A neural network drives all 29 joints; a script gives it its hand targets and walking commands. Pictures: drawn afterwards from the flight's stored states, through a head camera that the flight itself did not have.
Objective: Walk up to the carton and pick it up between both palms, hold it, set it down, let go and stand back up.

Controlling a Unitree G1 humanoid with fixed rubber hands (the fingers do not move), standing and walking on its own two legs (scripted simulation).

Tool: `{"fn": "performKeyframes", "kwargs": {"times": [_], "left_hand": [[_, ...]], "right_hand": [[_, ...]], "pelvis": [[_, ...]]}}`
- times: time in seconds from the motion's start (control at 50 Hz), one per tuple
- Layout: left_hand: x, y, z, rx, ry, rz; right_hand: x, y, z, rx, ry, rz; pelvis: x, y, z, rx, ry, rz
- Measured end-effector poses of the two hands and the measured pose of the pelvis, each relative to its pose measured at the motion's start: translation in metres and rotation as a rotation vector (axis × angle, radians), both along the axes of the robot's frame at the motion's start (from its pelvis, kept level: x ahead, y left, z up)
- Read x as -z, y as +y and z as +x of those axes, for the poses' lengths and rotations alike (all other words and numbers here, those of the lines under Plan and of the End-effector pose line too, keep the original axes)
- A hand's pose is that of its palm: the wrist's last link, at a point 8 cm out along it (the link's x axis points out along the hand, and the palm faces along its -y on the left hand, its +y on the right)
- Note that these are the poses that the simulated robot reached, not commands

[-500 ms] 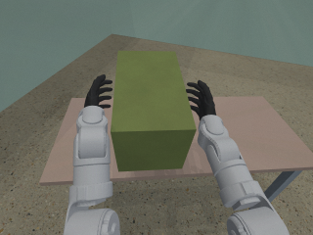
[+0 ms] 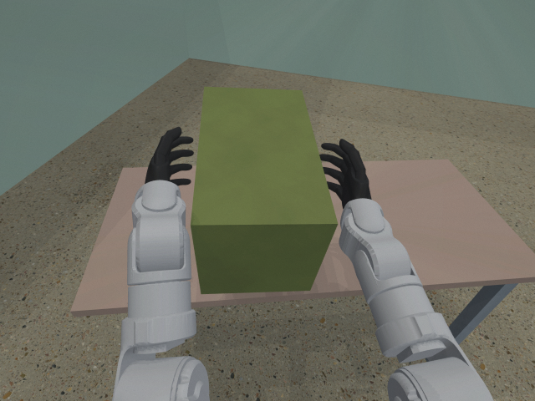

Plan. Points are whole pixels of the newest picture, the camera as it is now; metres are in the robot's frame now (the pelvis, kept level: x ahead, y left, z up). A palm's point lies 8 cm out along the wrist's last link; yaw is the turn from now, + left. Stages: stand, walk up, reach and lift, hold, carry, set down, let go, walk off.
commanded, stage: hold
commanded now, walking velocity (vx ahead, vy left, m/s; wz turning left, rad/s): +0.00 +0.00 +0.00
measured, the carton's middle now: (255, 184) +0.44 +0.02 +0.12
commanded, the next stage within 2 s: none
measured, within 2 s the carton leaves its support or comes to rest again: neither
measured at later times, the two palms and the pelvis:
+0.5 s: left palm (163, 186) +0.36 +0.15 +0.19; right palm (353, 196) +0.35 -0.12 +0.17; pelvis +0.00 +0.00 +0.00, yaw +0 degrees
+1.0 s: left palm (162, 183) +0.37 +0.15 +0.19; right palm (349, 188) +0.37 -0.12 +0.18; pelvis +0.00 +0.00 +0.00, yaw +0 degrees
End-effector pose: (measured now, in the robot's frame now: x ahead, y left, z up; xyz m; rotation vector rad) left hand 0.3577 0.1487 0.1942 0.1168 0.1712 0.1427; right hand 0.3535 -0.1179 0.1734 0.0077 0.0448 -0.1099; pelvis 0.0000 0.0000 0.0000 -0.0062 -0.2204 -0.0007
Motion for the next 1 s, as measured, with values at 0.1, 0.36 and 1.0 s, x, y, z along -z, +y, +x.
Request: {"fn": "performKeyframes", "kwargs": {"times": [0.1, 0.36, 1.0], "left_hand": [[-0.001, 0.0, 0.001, -0.001, 0.003, -0.005], [0.007, -0.001, 0.002, 0.007, 0.005, 0.0], [0.007, 0.002, 0.011, -0.007, 0.003, 0.002]], "right_hand": [[-0.002, 0.0, 0.002, -0.001, 0.001, 0.0], [0.004, -0.001, 0.001, 0.004, 0.001, -0.005], [-0.002, 0.002, 0.014, -0.009, -0.009, -0.027]], "pelvis": [[0.0, -0.001, 0.0, -0.003, -0.001, 0.001], [0.0, -0.002, 0.002, -0.008, -0.006, -0.001], [-0.001, -0.002, 0.004, -0.006, 0.031, 0.001]]}}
